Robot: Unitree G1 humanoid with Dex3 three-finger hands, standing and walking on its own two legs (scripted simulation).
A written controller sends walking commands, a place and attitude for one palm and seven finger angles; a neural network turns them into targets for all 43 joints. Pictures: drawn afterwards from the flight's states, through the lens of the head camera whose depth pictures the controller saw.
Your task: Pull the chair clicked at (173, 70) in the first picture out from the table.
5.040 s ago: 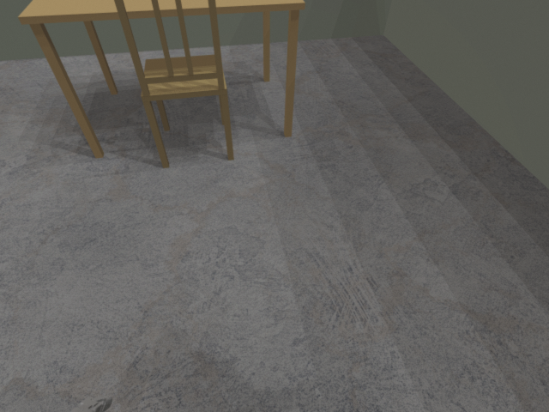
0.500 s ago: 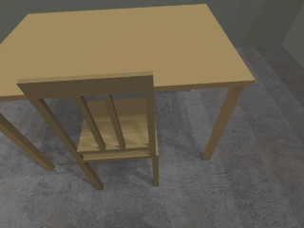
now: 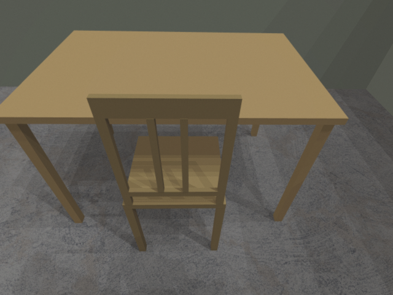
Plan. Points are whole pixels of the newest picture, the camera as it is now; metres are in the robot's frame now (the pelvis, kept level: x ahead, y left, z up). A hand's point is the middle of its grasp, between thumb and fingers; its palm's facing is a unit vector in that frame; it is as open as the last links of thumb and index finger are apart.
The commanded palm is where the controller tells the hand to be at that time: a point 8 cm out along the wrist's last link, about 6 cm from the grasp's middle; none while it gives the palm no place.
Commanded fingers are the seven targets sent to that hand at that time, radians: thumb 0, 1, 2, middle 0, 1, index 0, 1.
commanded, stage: come to a stop and stand still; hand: left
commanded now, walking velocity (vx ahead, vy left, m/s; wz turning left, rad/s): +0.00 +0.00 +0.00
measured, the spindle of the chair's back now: (156, 159) +0.52 +0.16 -0.07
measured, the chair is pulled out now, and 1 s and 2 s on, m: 0.00 0.00 0.00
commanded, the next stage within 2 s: look again from close up in 0.58 s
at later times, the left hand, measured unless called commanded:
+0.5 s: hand out of the picture -0.03 +0.21 -0.17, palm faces +0.05 -0.98 -0.17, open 7.4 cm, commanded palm none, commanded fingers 0.00 0.90 0.90 -0.20 -0.30 -0.20 -0.30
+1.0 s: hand out of the picture -0.07 +0.19 -0.17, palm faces +0.05 -0.99 -0.14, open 7.4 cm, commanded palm none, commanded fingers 0.00 0.90 0.90 -0.20 -0.30 -0.20 -0.30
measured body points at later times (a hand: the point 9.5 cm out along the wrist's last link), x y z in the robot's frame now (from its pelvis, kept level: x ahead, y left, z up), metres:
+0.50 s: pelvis -0.03 +0.05 +0.01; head -0.02 +0.05 +0.46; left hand -0.03 +0.26 -0.15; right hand -0.03 -0.19 -0.14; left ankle +0.03 +0.08 -0.73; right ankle -0.04 -0.09 -0.73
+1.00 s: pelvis -0.03 +0.05 +0.01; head -0.03 +0.06 +0.46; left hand -0.07 +0.25 -0.15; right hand -0.02 -0.18 -0.14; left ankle +0.03 +0.08 -0.73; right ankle -0.04 -0.09 -0.73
